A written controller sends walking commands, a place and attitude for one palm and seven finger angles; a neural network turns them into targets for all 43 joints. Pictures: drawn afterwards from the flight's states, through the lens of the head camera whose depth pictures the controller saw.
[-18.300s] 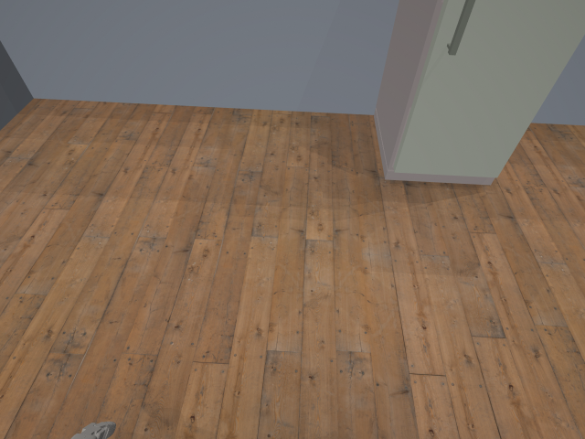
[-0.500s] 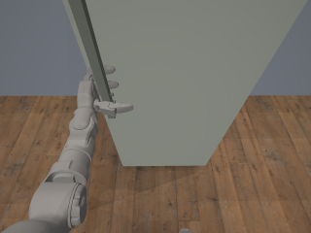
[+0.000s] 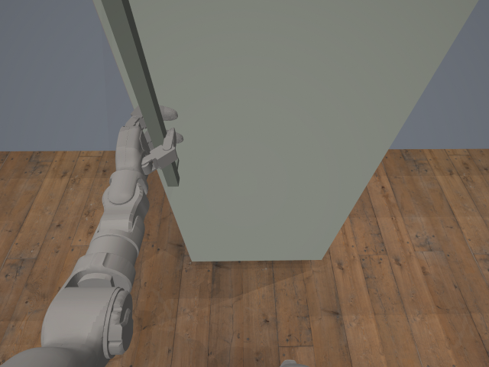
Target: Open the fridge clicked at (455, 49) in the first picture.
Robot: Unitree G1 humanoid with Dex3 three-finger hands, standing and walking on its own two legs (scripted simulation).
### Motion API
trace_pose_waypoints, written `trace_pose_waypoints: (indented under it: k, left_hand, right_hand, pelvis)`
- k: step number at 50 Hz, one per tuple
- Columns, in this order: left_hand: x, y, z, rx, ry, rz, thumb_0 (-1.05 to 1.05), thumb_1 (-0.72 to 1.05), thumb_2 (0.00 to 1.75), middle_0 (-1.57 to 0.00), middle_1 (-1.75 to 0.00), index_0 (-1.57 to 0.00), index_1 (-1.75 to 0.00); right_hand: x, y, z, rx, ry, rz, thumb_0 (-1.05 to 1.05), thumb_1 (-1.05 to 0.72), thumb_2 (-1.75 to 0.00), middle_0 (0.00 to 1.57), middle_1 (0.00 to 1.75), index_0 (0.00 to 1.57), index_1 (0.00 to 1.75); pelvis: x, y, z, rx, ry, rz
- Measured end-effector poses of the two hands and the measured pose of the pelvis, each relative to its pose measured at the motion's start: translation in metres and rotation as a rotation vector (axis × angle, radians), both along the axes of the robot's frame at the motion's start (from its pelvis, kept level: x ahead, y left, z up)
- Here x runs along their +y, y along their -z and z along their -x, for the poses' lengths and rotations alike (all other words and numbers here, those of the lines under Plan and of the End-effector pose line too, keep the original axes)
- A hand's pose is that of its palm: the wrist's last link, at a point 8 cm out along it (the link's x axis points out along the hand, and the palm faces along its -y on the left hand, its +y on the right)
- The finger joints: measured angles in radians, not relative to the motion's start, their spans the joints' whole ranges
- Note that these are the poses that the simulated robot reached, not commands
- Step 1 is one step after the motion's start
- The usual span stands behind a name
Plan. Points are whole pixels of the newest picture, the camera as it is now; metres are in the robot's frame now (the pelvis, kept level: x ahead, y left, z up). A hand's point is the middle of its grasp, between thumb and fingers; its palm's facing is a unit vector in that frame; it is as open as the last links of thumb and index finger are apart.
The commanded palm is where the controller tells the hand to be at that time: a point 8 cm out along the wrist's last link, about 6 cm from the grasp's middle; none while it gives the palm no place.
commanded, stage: grip the handle and tug to test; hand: left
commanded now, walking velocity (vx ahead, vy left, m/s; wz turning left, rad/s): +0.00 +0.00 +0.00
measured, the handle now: (148, 85) +0.50 +0.14 +0.18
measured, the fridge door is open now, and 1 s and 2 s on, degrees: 0 0 17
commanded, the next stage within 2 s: pull the door a little, standing still in 0.66 s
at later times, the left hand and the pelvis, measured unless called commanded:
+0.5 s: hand (171, 149) +0.45 +0.12 +0.10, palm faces +0.01 -1.00 +0.01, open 5.5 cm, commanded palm +0.40 +0.17 +0.09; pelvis +0.00 +0.00 +0.00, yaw -1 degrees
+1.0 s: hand (170, 151) +0.44 +0.12 +0.10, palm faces +0.01 -1.00 +0.01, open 5.7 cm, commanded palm +0.39 +0.17 +0.09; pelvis +0.04 +0.01 +0.01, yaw -1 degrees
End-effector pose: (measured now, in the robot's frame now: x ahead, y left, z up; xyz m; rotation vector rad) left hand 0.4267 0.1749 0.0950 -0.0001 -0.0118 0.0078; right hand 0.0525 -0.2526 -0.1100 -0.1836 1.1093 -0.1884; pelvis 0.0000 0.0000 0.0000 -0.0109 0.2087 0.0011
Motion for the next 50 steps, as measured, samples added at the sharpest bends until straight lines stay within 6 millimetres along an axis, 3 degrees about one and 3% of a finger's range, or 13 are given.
trace_pose_waypoints:
  k: [26,50]
  left_hand:
    - [-0.001,0.0,0.001,-0.001,0.001,0.009,0.01,0.74,0.8,-0.38,-1.4,-0.38,-1.4]
    - [-0.001,-0.001,0.006,0.004,0.002,0.008,0.02,0.75,0.79,-0.33,-1.4,-0.34,-1.4]
  right_hand:
    - [0.003,-0.003,-0.003,-0.021,0.017,-0.012,0.01,-0.91,-0.9,0.21,0.3,0.2,0.3]
    - [0.015,-0.013,-0.07,-0.098,-0.016,-0.038,0.01,-0.91,-0.9,0.2,0.3,0.2,0.3]
  pelvis:
    - [0.002,-0.001,-0.005,0.002,0.019,-0.002]
    - [0.007,-0.009,-0.041,0.005,0.023,0.003]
